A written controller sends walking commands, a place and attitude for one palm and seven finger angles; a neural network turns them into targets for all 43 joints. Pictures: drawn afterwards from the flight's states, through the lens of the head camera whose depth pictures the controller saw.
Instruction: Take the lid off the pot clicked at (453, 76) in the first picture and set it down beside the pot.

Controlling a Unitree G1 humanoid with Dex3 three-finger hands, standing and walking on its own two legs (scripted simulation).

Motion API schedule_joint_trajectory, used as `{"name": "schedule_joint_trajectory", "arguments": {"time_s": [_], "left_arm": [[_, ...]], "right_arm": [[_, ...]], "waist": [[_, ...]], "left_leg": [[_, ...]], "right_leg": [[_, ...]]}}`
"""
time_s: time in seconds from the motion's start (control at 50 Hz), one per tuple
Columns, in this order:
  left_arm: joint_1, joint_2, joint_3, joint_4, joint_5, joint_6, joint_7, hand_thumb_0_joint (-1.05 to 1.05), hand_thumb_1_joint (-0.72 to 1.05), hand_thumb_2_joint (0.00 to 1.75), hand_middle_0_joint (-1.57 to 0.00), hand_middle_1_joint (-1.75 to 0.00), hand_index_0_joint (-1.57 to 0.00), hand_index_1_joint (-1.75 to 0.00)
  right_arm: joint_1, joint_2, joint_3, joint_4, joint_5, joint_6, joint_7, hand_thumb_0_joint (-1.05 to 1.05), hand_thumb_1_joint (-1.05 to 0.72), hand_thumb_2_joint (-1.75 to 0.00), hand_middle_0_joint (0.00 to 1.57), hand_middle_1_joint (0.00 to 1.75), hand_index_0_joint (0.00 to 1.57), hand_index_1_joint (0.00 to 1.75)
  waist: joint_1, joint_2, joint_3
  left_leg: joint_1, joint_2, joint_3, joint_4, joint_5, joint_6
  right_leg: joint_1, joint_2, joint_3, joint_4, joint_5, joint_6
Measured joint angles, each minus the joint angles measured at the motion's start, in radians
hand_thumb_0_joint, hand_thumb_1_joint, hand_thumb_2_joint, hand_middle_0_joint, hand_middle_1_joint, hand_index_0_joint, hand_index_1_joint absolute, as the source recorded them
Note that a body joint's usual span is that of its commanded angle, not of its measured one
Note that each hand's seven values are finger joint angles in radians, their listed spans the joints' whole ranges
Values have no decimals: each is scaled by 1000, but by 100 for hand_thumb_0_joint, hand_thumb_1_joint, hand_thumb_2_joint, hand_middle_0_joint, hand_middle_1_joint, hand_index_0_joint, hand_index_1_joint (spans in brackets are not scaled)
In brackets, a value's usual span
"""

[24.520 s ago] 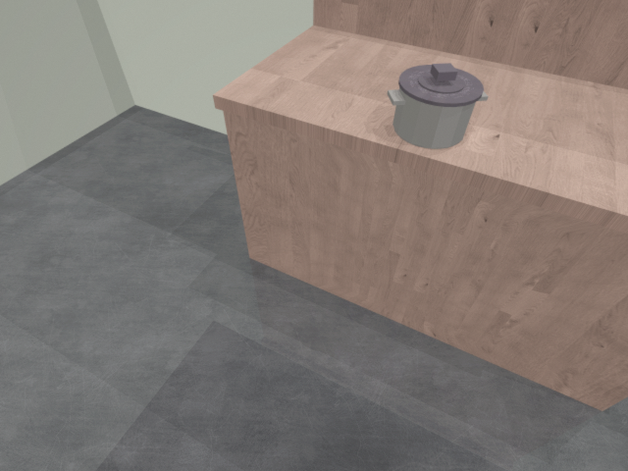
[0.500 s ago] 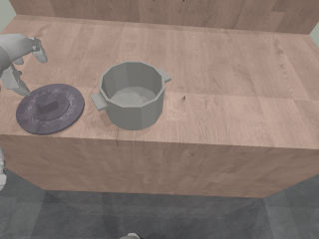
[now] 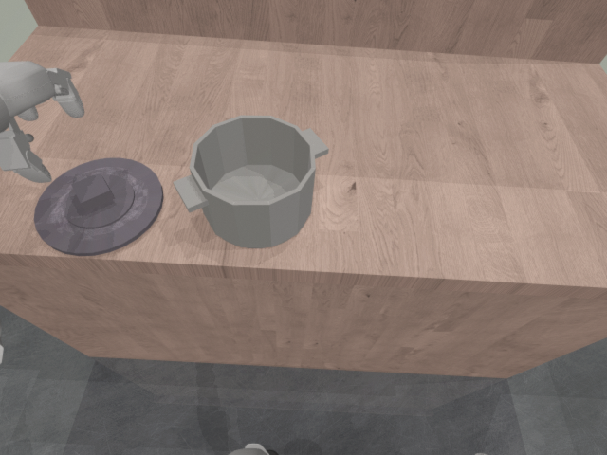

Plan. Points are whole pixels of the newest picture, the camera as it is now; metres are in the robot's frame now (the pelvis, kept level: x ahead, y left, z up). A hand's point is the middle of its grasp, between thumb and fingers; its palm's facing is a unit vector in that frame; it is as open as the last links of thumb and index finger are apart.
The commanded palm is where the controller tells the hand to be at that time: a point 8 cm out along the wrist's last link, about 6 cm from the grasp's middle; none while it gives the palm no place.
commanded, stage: draw the hand back to the body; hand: left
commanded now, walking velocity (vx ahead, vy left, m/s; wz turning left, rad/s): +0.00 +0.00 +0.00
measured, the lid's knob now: (93, 191) +0.48 +0.32 +0.02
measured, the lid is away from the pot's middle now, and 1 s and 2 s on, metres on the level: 0.24 0.24 0.24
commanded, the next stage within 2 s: none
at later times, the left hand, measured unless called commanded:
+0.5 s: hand (83, 128) +0.42 +0.24 +0.19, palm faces +0.29 -0.87 -0.40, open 11.0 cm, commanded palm +0.36 +0.29 +0.22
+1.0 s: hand (75, 174) +0.35 +0.22 +0.20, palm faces +0.48 -0.82 -0.31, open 9.0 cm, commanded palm +0.29 +0.26 +0.21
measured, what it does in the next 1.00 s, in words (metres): shifts its weight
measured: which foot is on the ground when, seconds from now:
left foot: down 0.00-1.00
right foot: down 0.00-1.00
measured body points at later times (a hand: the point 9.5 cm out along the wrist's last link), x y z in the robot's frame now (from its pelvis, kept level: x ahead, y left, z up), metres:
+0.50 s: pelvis +0.01 -0.02 +0.01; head +0.05 -0.01 +0.46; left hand +0.40 +0.29 +0.21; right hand +0.14 -0.26 -0.09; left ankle +0.03 +0.07 -0.73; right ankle -0.04 -0.19 -0.73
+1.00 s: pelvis +0.03 -0.07 +0.01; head +0.04 -0.09 +0.46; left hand +0.32 +0.26 +0.22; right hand +0.18 -0.33 -0.09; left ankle +0.03 +0.07 -0.73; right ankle -0.04 -0.19 -0.73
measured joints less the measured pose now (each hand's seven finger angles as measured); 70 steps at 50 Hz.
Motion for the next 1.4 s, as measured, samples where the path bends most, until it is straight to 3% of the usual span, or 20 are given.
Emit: {"name": "schedule_joint_trajectory", "arguments": {"time_s": [0.3, 0.32, 0.36, 0.38, 0.42, 0.48, 0.56, 0.66, 0.84, 1.1, 1.4], "left_arm": [[192, -34, 34, -220, -54, 30, 9, 0, 1, 61, -35, -88, -36, -88], [200, -53, 62, -215, -173, 31, 42, 0, 1, 61, -35, -88, -36, -88], [233, -118, 123, -219, -442, 20, 175, 0, 0, 61, -35, -88, -36, -88], [257, -156, 148, -232, -552, 14, 246, 0, 0, 61, -35, -88, -36, -88], [309, -226, 194, -269, -708, 8, 364, 0, 0, 61, -35, -88, -36, -88], [378, -305, 256, -338, -821, 14, 489, 0, 1, 61, -35, -88, -36, -88], [477, -348, 334, -432, -892, 17, 581, 0, 4, 62, -34, -86, -35, -86], [596, -359, 392, -525, -941, 29, 617, 0, 12, 65, -33, -81, -33, -80], [753, -391, 418, -671, -969, 48, 633, 0, 30, 71, -29, -69, -30, -68], [897, -439, 416, -782, -995, 45, 629, 1, 58, 80, -25, -50, -26, -50], [1072, -494, 390, -956, -1009, 24, 622, 1, 85, 89, -21, -33, -22, -32]], "right_arm": [[-62, 9, 5, -35, -2, 9, 5, 0, -91, -89, 20, 30, 20, 30], [-59, 12, 1, -42, -2, -7, 1, 0, -91, -89, 20, 30, 20, 30], [-45, 20, 11, -52, -6, -62, -18, 0, -91, -89, 20, 30, 20, 30], [-40, 25, 21, -51, -9, -87, -26, 0, -91, -89, 20, 30, 20, 30], [-41, 39, 44, -37, -15, -127, -38, 0, -91, -89, 20, 30, 20, 30], [-46, 57, 61, -19, -28, -177, -48, 0, -91, -89, 20, 30, 20, 30], [-48, 62, 54, -11, -45, -225, -51, 0, -90, -89, 20, 30, 21, 30], [-40, 43, 27, 8, -49, -237, -51, 0, -90, -89, 20, 30, 21, 30], [-36, 2, -13, 49, -46, -235, -62, 1, -91, -89, 20, 30, 20, 30], [-97, 29, -3, 33, -52, -251, -69, 1, -91, -89, 20, 30, 20, 30], [-107, 49, 8, 26, -66, -275, -75, 1, -90, -89, 20, 30, 20, 30]], "waist": [[28, 13, 8], [39, 14, 20], [66, 8, 49], [76, 2, 53], [81, -15, 53], [68, -32, 49], [46, -30, 40], [41, -19, 28], [73, 8, 27], [94, 23, 30], [112, 20, 39]], "left_leg": [[37, -5, -18, -27, 18, -9], [52, -4, -17, -32, 18, -11], [99, 1, -6, -52, 20, -17], [119, 3, 1, -64, 21, -19], [153, 8, 13, -84, 22, -24], [196, 18, 23, -104, 18, -34], [240, 31, 38, -115, 4, -45], [272, 43, 46, -116, -14, -58], [303, 56, 26, -126, -21, -81], [357, 70, 16, -160, -7, -98], [392, 61, 24, -188, 15, -93]], "right_leg": [[41, -1, -17, -21, 7, 2], [54, 0, -15, -23, 7, -6], [89, 3, -4, -31, 6, -29], [104, 3, 3, -39, 8, -29], [130, 5, 16, -54, 12, -18], [165, 13, 27, -70, 15, -14], [200, 21, 42, -79, 10, -3], [224, 30, 50, -72, -10, 19], [251, 45, 31, -61, -34, -1], [298, 61, 21, -75, -33, -22], [333, 51, 27, -109, -7, -12]]}}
